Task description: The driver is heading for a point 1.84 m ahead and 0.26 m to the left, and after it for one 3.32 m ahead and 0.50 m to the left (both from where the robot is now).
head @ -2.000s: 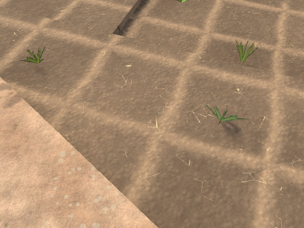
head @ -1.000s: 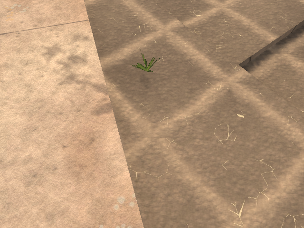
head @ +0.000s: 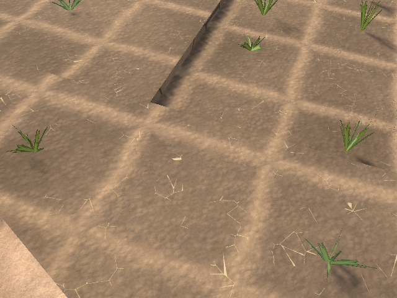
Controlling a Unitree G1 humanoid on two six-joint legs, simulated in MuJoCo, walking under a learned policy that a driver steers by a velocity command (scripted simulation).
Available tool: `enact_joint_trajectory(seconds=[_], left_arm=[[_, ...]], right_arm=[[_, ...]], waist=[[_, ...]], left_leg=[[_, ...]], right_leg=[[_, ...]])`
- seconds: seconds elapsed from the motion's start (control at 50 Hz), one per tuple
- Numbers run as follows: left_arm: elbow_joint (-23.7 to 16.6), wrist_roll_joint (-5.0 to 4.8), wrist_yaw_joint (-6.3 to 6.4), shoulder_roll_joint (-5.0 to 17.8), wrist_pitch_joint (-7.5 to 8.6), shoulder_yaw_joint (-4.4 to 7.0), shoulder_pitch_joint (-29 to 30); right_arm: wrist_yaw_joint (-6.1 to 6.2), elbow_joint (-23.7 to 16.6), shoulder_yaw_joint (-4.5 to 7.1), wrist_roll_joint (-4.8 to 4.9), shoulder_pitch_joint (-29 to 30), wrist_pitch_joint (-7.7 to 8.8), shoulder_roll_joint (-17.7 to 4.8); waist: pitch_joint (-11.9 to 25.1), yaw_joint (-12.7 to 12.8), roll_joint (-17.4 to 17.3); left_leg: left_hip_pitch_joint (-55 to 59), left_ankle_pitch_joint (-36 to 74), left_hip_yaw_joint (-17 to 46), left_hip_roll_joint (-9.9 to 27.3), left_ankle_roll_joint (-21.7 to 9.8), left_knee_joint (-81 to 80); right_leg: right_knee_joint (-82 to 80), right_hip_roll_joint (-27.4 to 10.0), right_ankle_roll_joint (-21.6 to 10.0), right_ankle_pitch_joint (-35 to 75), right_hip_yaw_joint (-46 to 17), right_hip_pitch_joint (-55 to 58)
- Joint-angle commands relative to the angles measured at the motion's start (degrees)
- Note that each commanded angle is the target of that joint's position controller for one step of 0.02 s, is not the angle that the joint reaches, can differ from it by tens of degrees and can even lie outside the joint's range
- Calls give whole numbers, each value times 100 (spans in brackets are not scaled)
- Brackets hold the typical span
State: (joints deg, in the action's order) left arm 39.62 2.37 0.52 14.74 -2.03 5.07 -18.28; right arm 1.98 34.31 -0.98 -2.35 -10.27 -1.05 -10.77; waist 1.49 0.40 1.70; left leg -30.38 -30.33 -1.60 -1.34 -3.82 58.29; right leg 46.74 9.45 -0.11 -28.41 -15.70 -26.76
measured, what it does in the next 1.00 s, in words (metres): walks ahead: right foot, then left foot 0.08 m lower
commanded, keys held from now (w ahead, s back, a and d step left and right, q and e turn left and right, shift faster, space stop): no key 0.14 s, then w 0.86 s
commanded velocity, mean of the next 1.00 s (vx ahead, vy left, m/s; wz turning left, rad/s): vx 0.31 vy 0.00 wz -0.07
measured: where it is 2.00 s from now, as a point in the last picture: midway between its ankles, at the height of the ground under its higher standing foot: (194, 221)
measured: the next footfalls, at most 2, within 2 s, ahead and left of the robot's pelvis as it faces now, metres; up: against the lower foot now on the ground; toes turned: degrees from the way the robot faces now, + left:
right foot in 0.44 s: -0.04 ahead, -0.10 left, +0.00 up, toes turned -4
left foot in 0.94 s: +0.37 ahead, +0.05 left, -0.08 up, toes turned -1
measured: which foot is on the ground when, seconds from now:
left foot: down 0.00-0.44, up 0.46-0.92, down 0.94-1.00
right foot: up 0.00-0.42, down 0.44-0.94, up 0.96-1.00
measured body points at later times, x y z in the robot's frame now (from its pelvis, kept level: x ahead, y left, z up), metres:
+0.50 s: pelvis +0.01 -0.03 +0.05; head +0.00 -0.04 +0.50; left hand +0.10 +0.22 -0.07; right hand +0.06 -0.30 -0.08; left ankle +0.01 +0.08 -0.65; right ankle -0.08 -0.09 -0.68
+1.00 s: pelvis +0.27 +0.00 -0.02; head +0.32 +0.01 +0.43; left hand +0.19 +0.26 -0.16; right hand +0.43 -0.26 -0.12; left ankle +0.33 +0.05 -0.76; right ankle -0.02 -0.11 -0.61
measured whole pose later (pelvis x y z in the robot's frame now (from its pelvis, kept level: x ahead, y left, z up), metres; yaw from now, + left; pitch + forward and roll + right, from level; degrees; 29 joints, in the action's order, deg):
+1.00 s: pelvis +0.27 +0.00 -0.02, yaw -3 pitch +1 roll -3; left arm 60.4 0.5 1.6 14.6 3.7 2.0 -26.8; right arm -0.9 47.6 2.6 -2.5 -4.7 4.6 -14.6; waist -4.1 3.9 -0.8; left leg -19.8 -10.4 -3.0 -1.1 -5.4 27.5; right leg 60.7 5.1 -3.6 -32.3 -2.1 0.1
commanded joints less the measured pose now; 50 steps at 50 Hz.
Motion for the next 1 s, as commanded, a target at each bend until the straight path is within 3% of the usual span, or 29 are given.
enact_joint_trajectory(seconds=[0.02, 0.06, 0.12, 0.14, 0.2, 0.24, 0.32, 0.34, 0.38, 0.42, 0.44, 0.46, 0.48, 0.5, 0.52, 0.58, 0.6, 0.68, 0.7, 0.74, 0.78, 0.84, 0.88, 0.9, 0.92, 0.94, 0.96, 0.98, 1.0], left_arm=[[-534, -17, -5, 638, 92, 179, 249], [-228, -64, -18, 718, -98, 208, -175], [-84, -148, -112, 621, -233, 134, -98], [-82, -143, -132, 565, -245, 102, 43], [-50, -32, -209, 553, -213, 61, 319], [-2, -1, -251, 599, -163, 27, 378], [-7, -4, -326, 382, -37, -127, 635], [12, -12, -313, 318, -1, -190, 557], [116, -56, -273, 339, 75, -222, 328], [498, -84, -201, 242, 174, -245, -568], [715, -75, -158, 455, 243, -207, -1012], [598, -42, -151, 801, 337, -199, -1201], [616, -57, -82, 1344, 362, -12, -1365], [616, -48, -57, 1068, 425, -59, -1017], [532, -101, -62, 836, 493, -136, -582], [661, -149, -71, 550, 620, -226, -565], [754, -156, -84, 485, 644, -244, -708], [1097, -114, -35, 398, 711, -287, -1155], [1107, -106, -30, 417, 753, -294, -1054], [1276, -147, 19, 446, 805, -300, -998], [1470, -175, 38, 554, 813, -277, -1164], [1714, -110, 71, 680, 773, -243, -1231], [1873, -83, 107, 828, 722, -206, -1341], [1932, -51, 124, 933, 673, -175, -1350], [1948, -3, 142, 988, 595, -148, -1176], [1908, -15, 133, 922, 573, -147, -955], [1817, 4, 122, 248, 603, -253, -1229], [1821, -340, 131, 264, 672, -233, -1706], [1751, -413, 129, 621, 702, -194, -1244]], right_arm=[[17, -173, 355, -17, 176, 130, -919], [-72, -162, 360, 71, 496, 104, -789], [-76, -44, 408, 146, 241, 132, -747], [-54, 47, 435, 159, 52, 159, -785], [-66, 332, 554, 150, -614, 280, -962], [-97, 368, 570, 87, -695, 295, -994], [-185, 590, 645, 49, -979, 316, -1103], [-202, 597, 646, 38, -908, 287, -1115], [-233, 644, 681, 46, -788, 221, -1228], [-221, 693, 679, 128, -543, 128, -1217], [-217, 655, 612, 83, -437, 137, -904], [-256, 531, 433, 76, -623, 198, -233], [-259, 275, 538, 166, 35, 270, -817], [-270, 283, 605, 189, 441, 293, -1103], [-333, 498, 636, 195, 293, 312, -1177], [-446, 808, 645, -1, 4, 195, -1086], [-452, 797, 619, 2, 55, 166, -977], [-453, 606, 551, 28, 818, 166, -800], [-459, 573, 546, 69, 958, 217, -833], [-509, 522, 484, 43, 1317, 275, -717], [-522, 462, 426, 82, 1619, 240, -609], [-438, 500, 421, 67, 1605, 263, -693], [-340, 703, 468, 4, 1188, 379, -855], [-294, 916, 506, 1, 612, 436, -943], [-234, 1301, 573, 6, -358, 493, -1085], [-185, 1646, 658, -58, -1294, 541, -1316], [-200, 1787, 716, -169, -1773, 581, -1719], [-248, 1830, 703, -67, -2295, 589, -1722], [-268, 1768, 741, 120, -1878, 557, -1651]], waist=[[-299, 142, -1118], [-144, 471, -1063], [-2, 338, -783], [-27, 239, -690], [-31, -80, -764], [18, -153, -862], [-67, -362, -990], [-50, -326, -1058], [-172, -230, -996], [-303, 284, -669], [-426, 434, -18], [-238, 277, 1243], [-984, 525, 1288], [-1452, 368, 525], [-1465, 127, 198], [-914, -53, 266], [-784, -56, 271], [-880, 111, 334], [-955, 114, 348], [-1093, 139, 357], [-1264, 307, 236], [-1275, 336, 154], [-949, 208, 14], [-637, -9, 58], [-259, -425, -7], [47, -832, -119], [557, -604, -1313], [1634, -488, -1495], [1596, -691, -1155]], left_leg=[[593, 1965, 2883, 1690, -1188, -3326], [100, 2669, 1714, 1181, -933, -3478], [560, 2809, 1164, 1075, -875, -3772], [837, 2808, 1134, 1110, -893, -3825], [1849, 1055, 1417, 1242, -906, -4270], [2236, 780, 1456, 1282, -936, -4434], [2226, 659, 1457, 1384, -1037, -4423], [1914, 680, 1455, 1463, -1038, -4459], [1330, 788, 1307, 1389, -1009, -4290], [453, 756, 901, 1029, -812, -3513], [-323, 674, 457, 650, -573, -2408], [-1302, -208, -57, 55, -282, -459], [-2180, 140, 128, -131, -298, -294], [-2345, 759, 518, 222, -243, -28], [-2204, 1296, 591, 318, -159, -46], [-1563, 1997, 245, 374, 73, 114], [-1537, 2112, 155, 354, 98, 215], [-1738, 2932, 38, 364, 176, -334], [-1553, 3309, -47, 334, 203, -964], [-852, 4179, -74, 349, 164, -2070], [-203, 4384, -194, 283, 68, -2877], [-123, 4116, -142, 246, -170, -3608], [380, 3809, -209, 43, -260, -3888], [959, 3565, -186, -12, -331, -3863], [1981, 3623, -95, 97, -434, -3967], [3310, 3893, 174, 509, -497, -3824], [4982, 6343, 882, 1601, -624, -2229], [6460, 7599, 2376, 2406, -1120, -1811], [5980, 5045, 2552, 2347, -1395, -2958]], right_leg=[[2360, 15, 31, 181, 303, -1286], [3027, 57, 150, 881, 652, -570], [3217, -80, 245, 1320, 834, -346], [3057, -109, 268, 1414, 793, -381], [2304, -204, 259, 1682, 668, -748], [1632, -327, 224, 1352, 945, -646], [170, -723, 92, 860, 1464, 38], [-152, -703, -26, 215, 1653, 524], [-1029, -638, -235, 93, 1837, 1390], [-2623, -489, -400, 1120, 2118, 2796], [-3186, -910, -470, 719, 1393, 3485], [-3536, -2564, -562, -55, -887, 3981], [-3926, -3197, -1171, 655, -1859, 3320], [-4109, -3059, -1315, 620, -1576, 3086], [-4162, -2671, -1211, 998, -964, 3109], [-3993, -2026, -933, 3212, 446, 3302], [-3908, -1945, -924, 3656, 662, 3320], [-3873, -1832, -994, 4004, 966, 3314], [-3902, -1648, -1001, 3732, 1073, 3153], [-3919, -1621, -902, 3515, 1164, 2817], [-4174, -1714, -864, 3402, 1096, 2677], [-3831, -1834, -817, 4303, 1126, 3610], [-2932, -1818, -762, 5395, 1160, 4112], [-2158, -1818, -764, 5910, 1140, 4134], [-933, -1682, -739, 5804, 1219, 3768], [485, -1340, -713, 4685, 1320, 2684], [2709, -700, -656, -293, 1532, 758], [3827, -304, -537, -1048, 890, -660], [3498, -552, -524, -26, 871, -1207]])
Velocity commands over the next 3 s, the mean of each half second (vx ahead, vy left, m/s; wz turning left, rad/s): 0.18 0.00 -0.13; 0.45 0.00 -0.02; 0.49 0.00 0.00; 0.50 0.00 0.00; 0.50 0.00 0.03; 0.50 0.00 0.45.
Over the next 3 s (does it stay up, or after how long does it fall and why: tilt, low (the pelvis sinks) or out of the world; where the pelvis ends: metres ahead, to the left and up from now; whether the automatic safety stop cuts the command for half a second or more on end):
stays up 1.33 0.04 -0.03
